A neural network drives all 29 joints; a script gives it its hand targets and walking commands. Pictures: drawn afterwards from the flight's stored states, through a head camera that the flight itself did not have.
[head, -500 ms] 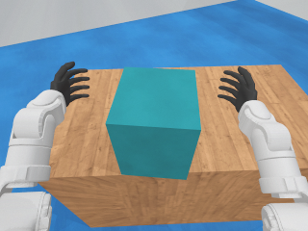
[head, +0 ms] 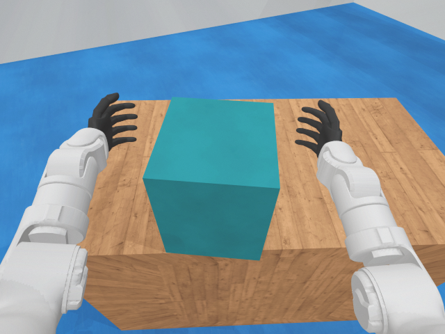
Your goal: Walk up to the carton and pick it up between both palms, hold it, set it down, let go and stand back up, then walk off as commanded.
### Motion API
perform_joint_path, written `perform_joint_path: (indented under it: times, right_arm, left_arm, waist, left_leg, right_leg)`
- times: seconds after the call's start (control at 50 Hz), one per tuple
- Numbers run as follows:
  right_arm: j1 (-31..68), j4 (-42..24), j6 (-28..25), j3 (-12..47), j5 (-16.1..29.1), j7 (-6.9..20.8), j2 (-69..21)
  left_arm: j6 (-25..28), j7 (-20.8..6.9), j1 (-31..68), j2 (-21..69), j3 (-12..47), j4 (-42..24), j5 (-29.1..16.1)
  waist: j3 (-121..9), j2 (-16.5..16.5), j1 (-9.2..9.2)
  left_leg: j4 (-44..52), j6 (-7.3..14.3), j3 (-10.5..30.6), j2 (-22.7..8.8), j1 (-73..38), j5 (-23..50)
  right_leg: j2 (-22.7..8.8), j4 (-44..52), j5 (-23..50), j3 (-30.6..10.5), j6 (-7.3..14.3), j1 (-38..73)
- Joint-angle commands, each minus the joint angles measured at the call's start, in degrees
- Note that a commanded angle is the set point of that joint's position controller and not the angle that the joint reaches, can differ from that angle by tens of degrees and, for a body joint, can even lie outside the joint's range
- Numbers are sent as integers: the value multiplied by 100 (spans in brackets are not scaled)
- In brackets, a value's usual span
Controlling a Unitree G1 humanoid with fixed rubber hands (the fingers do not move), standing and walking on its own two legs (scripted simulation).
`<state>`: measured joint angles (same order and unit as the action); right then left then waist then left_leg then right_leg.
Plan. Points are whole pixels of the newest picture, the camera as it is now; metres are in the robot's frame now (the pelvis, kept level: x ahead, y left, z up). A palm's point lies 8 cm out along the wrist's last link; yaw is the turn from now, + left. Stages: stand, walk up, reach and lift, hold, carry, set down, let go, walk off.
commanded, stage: reach and lift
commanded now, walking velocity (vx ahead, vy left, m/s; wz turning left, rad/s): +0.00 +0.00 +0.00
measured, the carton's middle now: (217, 181) +0.41 -0.04 +0.04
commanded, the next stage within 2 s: none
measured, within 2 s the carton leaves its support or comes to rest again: neither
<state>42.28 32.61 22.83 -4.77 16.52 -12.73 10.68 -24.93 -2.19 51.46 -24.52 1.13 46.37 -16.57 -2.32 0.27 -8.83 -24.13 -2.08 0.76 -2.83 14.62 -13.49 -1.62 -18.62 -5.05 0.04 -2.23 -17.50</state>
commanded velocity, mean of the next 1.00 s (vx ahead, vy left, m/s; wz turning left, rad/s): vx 0.00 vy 0.00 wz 0.00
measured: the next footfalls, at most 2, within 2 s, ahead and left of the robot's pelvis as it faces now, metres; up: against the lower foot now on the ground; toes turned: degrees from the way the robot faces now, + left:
none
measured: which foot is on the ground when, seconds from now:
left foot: down 0.00-1.00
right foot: down 0.00-1.00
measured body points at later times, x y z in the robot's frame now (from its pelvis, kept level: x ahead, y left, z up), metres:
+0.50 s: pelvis +0.01 +0.01 -0.01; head +0.05 +0.01 +0.44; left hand +0.46 +0.15 +0.07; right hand +0.39 -0.21 +0.06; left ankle -0.02 +0.14 -0.74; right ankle +0.05 -0.15 -0.74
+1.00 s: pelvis +0.01 +0.01 -0.01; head +0.04 +0.01 +0.44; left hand +0.45 +0.11 +0.06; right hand +0.39 -0.18 +0.06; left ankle -0.02 +0.14 -0.74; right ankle +0.05 -0.15 -0.74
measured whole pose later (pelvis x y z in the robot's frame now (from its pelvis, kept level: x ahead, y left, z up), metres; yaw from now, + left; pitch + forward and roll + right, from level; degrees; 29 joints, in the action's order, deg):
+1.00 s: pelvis +0.01 +0.01 -0.01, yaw -1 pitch +11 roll -2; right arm 37.4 45.0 0.5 -6.2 6.7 -15.6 0.2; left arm -1.8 1.2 45.3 -8.5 -3.4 58.3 -7.5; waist -7.0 -2.4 -6.9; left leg -31.9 -1.3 0.5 -2.9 25.3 -17.2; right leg -1.2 -24.2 -7.3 -1.1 -3.1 -27.6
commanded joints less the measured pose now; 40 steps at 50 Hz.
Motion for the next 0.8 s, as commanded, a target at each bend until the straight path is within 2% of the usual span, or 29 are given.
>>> perform_joint_path:
  times: [0.0, 0.08, 0.14, 0.32, 0.5, 0.64, 0.78]
  right_arm:
    - [2716, -1553, -797, -228, -189, -14, 705]
    - [2605, -1740, -1209, -262, -369, 26, 558]
    - [2534, -1764, -1487, -305, -524, 46, 482]
    - [2240, -1035, -2074, -259, -726, 51, 380]
    - [2214, -506, -2444, -61, -576, 8, 318]
    - [2384, -394, -2556, 85, -549, -8, 147]
    - [2496, -407, -2645, 151, -712, -62, -340]
  left_arm:
    - [809, 52, 3126, -1034, -411, -1558, 148]
    - [1273, 158, 3047, -858, -417, -1799, 151]
    - [1586, 225, 2986, -739, -403, -1743, 110]
    - [2240, 288, 2708, -363, -245, -1062, 81]
    - [2494, 213, 2549, -104, -240, -630, 286]
    - [2599, 225, 2616, 72, -311, -344, 433]
    - [2780, 236, 2721, 516, -364, -285, 596]
  waist:
    - [-3661, -517, 52]
    - [-4068, -576, 100]
    - [-4413, -596, 104]
    - [-4821, -718, -2]
    - [-4523, -697, -22]
    - [-4283, -543, 108]
    - [-4447, -406, 120]
  left_leg:
    - [246, -92, -447, 531, 7, 1873]
    - [132, -141, -426, 506, -11, 1974]
    - [19, -167, -416, 487, 35, 1959]
    - [-421, -269, -307, 412, -203, 2346]
    - [-649, -336, -246, 392, -417, 2920]
    - [-596, -272, -291, 400, -201, 2748]
    - [-596, -226, -328, 416, -41, 2592]
  right_leg:
    - [403, -451, 2451, 183, 130, 2837]
    - [412, -497, 2393, 182, 134, 2562]
    - [412, -553, 2295, 182, 141, 2350]
    - [462, -713, 2040, 264, 154, 1514]
    - [540, -759, 2147, 296, 154, 1253]
    - [512, -790, 2210, 241, 164, 1402]
    - [463, -840, 2493, 190, 129, 1610]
